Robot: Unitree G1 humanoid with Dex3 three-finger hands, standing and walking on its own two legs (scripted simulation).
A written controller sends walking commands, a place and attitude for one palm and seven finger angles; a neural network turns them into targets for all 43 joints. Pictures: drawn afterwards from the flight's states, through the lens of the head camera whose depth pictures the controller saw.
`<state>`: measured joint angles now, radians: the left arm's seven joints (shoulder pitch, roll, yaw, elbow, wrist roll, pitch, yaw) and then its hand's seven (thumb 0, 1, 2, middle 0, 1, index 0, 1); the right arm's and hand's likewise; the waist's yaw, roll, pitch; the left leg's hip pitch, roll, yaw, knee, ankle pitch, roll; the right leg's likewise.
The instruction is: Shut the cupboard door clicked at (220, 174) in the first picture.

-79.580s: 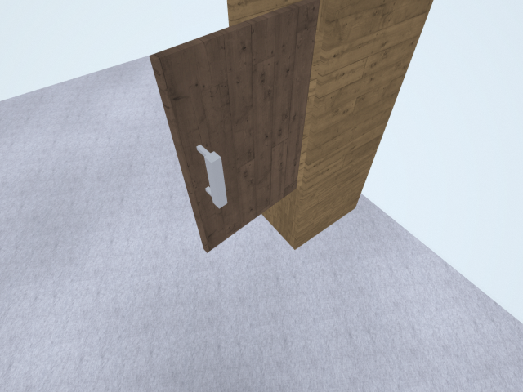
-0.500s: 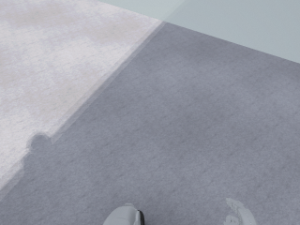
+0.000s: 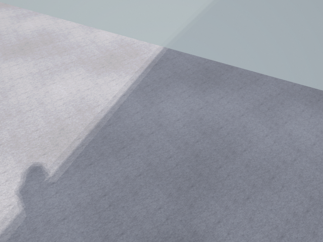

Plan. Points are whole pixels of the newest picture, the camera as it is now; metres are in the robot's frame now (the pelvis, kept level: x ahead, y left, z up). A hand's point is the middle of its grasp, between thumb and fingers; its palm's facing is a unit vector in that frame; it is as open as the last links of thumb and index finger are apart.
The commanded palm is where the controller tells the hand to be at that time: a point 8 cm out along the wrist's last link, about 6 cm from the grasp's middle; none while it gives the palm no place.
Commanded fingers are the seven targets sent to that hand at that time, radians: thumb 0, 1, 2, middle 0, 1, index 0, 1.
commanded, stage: turn to face it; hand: left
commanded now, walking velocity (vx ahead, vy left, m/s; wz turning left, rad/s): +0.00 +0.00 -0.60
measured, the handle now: out of the picture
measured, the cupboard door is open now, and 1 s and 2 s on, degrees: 8 8 8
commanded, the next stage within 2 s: none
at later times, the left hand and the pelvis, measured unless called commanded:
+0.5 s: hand (83, 235) +0.16 +0.24 -0.18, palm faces -0.17 -0.96 -0.21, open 7.4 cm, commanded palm none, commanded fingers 0.00 0.90 0.90 -0.20 -0.30 -0.20 -0.30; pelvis +0.06 +0.05 +0.00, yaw -16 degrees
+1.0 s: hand (123, 193) +0.28 +0.13 -0.15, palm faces -0.56 -0.78 -0.26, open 7.4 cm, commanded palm none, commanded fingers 0.00 0.90 0.90 -0.20 -0.30 -0.20 -0.30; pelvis +0.07 +0.03 +0.00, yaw -35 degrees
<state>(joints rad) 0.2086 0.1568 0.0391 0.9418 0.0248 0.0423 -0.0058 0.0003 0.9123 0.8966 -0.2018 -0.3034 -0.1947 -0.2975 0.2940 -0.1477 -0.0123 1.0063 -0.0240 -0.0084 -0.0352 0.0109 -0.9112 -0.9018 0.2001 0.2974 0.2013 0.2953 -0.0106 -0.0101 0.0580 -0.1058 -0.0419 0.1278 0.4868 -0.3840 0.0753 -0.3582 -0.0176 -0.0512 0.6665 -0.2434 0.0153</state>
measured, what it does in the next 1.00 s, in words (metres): steps on the spot, turning right: right foot, then left foot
